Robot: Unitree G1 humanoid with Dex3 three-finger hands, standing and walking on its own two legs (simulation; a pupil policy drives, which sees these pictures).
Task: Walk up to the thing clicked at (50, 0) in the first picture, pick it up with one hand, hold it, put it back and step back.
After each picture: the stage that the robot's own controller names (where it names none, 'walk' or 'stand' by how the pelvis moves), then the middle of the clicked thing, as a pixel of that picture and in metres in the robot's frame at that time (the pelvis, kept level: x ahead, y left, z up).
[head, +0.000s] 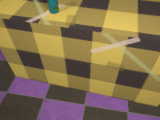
stand; (53, 3) +1.01 +0.23 -0.02
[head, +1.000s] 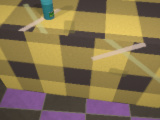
walk; (47, 8) +0.89 +0.24 -0.01
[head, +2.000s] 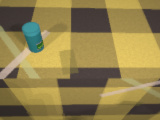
rise first; (33, 38) +0.55 +0.23 +0.01
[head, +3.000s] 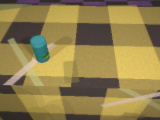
stand; (40, 49) +0.55 +0.24 -0.01
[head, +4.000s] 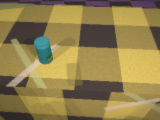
stand; (44, 51) +0.54 +0.22 -0.02
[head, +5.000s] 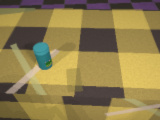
stand; (43, 56) +0.52 +0.22 -0.02
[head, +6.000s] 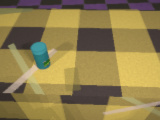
stand; (41, 56) +0.52 +0.23 -0.02
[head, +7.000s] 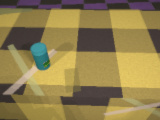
stand; (41, 57) +0.52 +0.23 -0.02
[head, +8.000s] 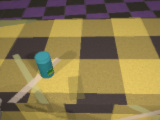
rise first; (45, 65) +0.50 +0.23 -0.02
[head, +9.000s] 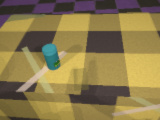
go down; (51, 57) +0.54 +0.22 -0.02
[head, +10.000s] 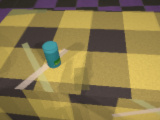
go down; (52, 55) +0.53 +0.22 -0.01
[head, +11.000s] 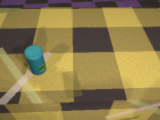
go down; (36, 60) +0.49 +0.20 +0.00
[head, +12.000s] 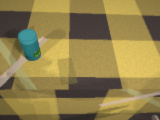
close in; (30, 45) +0.52 +0.20 +0.01
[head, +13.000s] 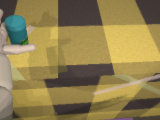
close; (17, 33) +0.54 +0.22 +0.04
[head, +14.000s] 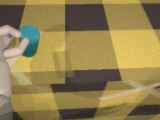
lift; (29, 42) +0.50 +0.20 +0.05
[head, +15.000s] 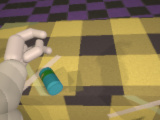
lift; (50, 80) +0.44 +0.19 -0.02
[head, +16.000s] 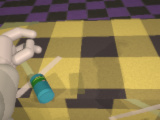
close; (41, 87) +0.40 +0.22 -0.03
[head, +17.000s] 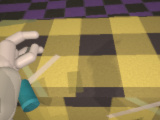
close; (26, 95) +0.36 +0.27 -0.03
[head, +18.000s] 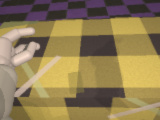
close; out of the picture +0.16 +0.26 -0.73
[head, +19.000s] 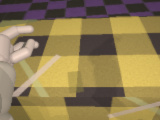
crouch; out of the picture +0.15 +0.28 -0.73
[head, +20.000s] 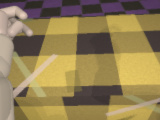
crouch; out of the picture +0.15 +0.29 -0.73
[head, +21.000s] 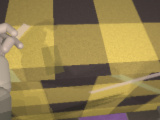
lower; out of the picture +0.15 +0.30 -0.70
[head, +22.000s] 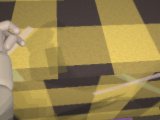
lower; out of the picture +0.15 +0.30 -0.68
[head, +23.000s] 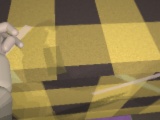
lower; out of the picture +0.14 +0.30 -0.68
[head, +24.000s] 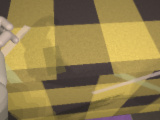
lower; out of the picture +0.14 +0.30 -0.68
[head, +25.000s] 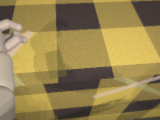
loosen; out of the picture +0.14 +0.30 -0.69
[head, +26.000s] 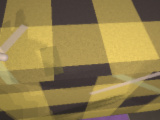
withdraw; out of the picture +0.14 +0.29 -0.69
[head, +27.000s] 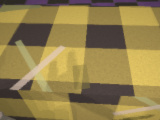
sink last; out of the picture +0.13 +0.28 -0.71
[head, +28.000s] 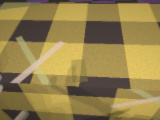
stand; out of the picture +0.16 +0.29 -0.72
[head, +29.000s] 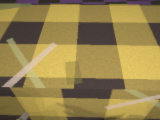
stand; out of the picture +0.15 +0.29 -0.71
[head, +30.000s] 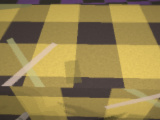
stand; out of the picture +0.16 +0.29 -0.71
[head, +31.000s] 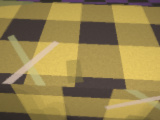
stand; out of the picture +0.15 +0.29 -0.71
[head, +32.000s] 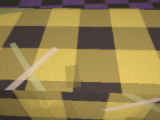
walk; out of the picture +0.15 +0.31 -0.75
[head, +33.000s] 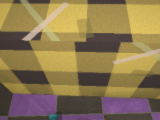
walk; out of the picture +0.33 +0.26 -0.72
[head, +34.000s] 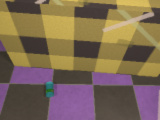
walk; (49, 89) +0.66 +0.27 -0.73
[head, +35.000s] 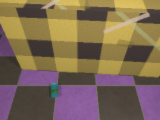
stand; (54, 90) +0.73 +0.28 -0.74
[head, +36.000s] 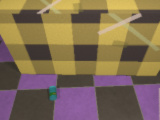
stand; (53, 93) +0.74 +0.32 -0.75
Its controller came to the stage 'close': yes
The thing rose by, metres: 0.01
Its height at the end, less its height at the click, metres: -0.73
